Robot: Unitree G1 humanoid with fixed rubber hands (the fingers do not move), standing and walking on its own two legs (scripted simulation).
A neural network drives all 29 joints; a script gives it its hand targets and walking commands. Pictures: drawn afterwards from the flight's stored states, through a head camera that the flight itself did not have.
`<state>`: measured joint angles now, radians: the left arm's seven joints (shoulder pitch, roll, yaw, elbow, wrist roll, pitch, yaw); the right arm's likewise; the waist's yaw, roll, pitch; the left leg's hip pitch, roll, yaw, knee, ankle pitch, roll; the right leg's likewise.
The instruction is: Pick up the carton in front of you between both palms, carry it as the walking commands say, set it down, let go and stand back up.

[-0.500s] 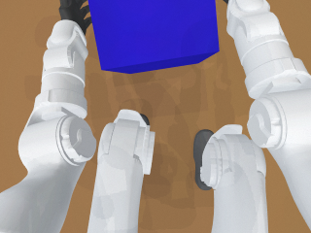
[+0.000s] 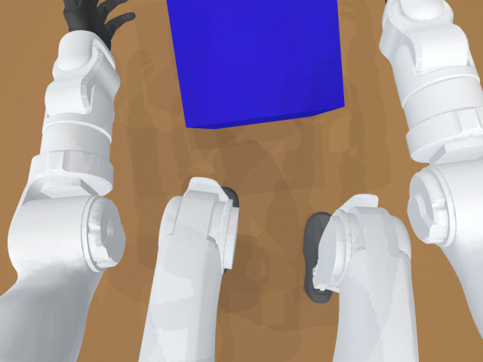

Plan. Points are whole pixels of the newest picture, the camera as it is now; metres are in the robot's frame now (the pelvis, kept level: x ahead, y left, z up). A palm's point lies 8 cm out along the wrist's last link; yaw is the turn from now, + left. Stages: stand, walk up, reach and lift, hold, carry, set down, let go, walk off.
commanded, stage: set down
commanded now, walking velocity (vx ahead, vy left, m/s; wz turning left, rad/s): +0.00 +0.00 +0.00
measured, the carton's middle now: (255, 60) +0.52 +0.07 -0.27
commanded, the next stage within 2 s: let go in 0.80 s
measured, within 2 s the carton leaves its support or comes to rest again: neither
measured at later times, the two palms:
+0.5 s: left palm out of the picture +0.50 +0.28 +0.03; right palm out of the picture +0.59 -0.10 +0.02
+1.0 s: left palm out of the picture +0.48 +0.27 +0.16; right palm out of the picture +0.55 -0.12 +0.16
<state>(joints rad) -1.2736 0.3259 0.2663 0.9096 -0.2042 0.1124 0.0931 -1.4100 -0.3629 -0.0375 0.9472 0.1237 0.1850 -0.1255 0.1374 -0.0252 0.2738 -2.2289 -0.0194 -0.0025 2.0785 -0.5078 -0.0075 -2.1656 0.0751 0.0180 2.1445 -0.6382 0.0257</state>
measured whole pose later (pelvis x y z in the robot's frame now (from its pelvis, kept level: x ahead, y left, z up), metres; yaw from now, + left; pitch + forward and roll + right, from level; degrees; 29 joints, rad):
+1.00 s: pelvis +0.05 +0.01 +0.26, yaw +0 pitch +44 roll -1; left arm -0.85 0.22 0.37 0.74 0.05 0.13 -0.07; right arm -0.99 -0.18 -0.25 0.81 -0.11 0.18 -0.08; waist 0.10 -0.04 -0.09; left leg -1.54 -0.02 -0.03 1.06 -0.29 0.00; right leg -1.48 0.07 0.06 1.09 -0.38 0.02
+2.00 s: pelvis +0.13 -0.02 +0.38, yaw +2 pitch -4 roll +1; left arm 0.21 0.21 0.05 0.43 0.02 0.13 -0.08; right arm 0.23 -0.21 -0.04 0.43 0.00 0.12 0.06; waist 0.00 -0.03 0.09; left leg -0.12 -0.02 -0.06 0.42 -0.24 -0.02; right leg -0.06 0.04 0.05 0.45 -0.31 -0.03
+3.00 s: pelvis +0.17 +0.02 +0.36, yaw +10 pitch +4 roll -1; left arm 0.38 0.28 0.01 0.69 0.02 0.02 0.06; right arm 0.32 -0.25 -0.01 0.74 -0.02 -0.01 -0.03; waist 0.03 -0.01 -0.07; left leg -0.37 -0.11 -0.16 0.73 -0.41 0.03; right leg -0.21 -0.05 -0.11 0.64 -0.49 0.02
